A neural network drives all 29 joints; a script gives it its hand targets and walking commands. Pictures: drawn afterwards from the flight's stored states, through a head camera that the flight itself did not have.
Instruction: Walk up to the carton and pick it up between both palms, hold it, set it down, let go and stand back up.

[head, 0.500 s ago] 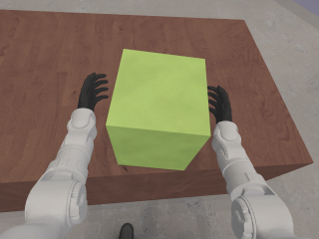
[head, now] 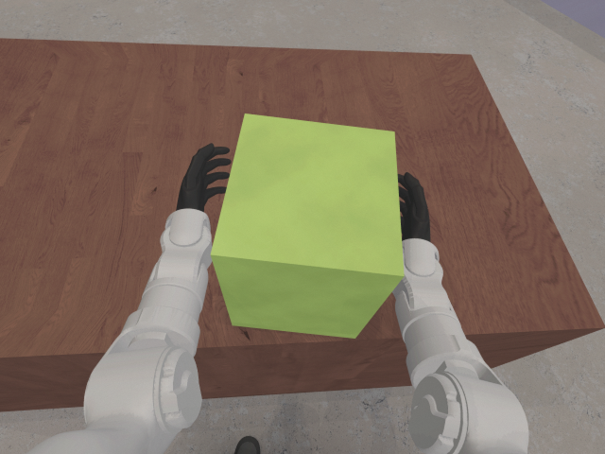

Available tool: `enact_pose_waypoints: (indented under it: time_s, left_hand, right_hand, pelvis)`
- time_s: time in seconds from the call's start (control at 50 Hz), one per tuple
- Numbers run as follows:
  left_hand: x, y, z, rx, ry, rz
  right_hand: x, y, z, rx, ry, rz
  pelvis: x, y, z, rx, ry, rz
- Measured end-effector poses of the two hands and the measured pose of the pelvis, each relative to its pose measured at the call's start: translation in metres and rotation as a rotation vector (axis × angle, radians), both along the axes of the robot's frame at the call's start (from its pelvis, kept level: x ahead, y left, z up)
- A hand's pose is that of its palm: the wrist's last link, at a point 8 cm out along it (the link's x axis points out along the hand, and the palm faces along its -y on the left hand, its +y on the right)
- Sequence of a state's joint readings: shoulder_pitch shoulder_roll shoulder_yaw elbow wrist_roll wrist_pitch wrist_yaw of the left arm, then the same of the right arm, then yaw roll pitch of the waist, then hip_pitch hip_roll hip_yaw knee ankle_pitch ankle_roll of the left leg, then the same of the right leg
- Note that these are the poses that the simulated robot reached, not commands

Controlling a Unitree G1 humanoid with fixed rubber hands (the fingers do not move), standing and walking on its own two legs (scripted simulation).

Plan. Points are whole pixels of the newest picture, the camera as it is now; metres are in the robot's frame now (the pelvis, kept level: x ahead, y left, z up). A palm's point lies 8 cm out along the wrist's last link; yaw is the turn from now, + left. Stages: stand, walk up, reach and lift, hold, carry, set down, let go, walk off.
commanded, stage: reach and lift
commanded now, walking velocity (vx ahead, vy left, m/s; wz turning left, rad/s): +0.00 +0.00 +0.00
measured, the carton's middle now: (305, 237) +0.42 +0.03 -0.01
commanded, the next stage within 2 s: none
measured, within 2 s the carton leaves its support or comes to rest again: leaves its support in 1.92 s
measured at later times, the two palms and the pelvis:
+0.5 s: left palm (197, 221) +0.41 +0.18 +0.02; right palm (413, 232) +0.42 -0.11 +0.03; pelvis +0.01 -0.02 +0.01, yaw +4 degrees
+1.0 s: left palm (200, 238) +0.40 +0.18 -0.01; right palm (408, 254) +0.40 -0.11 +0.01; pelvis +0.00 -0.01 +0.00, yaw +3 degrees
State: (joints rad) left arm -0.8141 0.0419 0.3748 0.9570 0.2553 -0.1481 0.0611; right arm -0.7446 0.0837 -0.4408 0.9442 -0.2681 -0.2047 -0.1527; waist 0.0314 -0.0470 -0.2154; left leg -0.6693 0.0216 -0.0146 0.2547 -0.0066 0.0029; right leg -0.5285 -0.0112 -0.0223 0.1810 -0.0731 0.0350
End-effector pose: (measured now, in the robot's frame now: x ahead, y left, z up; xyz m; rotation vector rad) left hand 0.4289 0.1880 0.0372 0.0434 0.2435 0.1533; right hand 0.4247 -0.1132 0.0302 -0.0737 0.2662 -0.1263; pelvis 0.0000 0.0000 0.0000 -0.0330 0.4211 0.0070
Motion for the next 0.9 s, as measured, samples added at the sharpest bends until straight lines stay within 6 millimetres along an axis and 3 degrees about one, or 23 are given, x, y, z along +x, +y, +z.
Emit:
enact_pose_waypoints:
  time_s: [0.52, 0.9]
  left_hand:
    - [-0.021, -0.006, -0.014, 0.024, 0.053, -0.031]
    - [-0.029, -0.007, -0.041, -0.017, 0.061, -0.005]
  right_hand:
    - [-0.003, 0.001, 0.003, -0.107, -0.053, 0.082]
    - [-0.022, 0.001, -0.019, -0.123, -0.021, 0.08]
  pelvis:
    - [0.005, -0.019, 0.007, 0.012, -0.088, 0.073]
    - [0.0, -0.015, 0.003, 0.003, -0.026, 0.065]
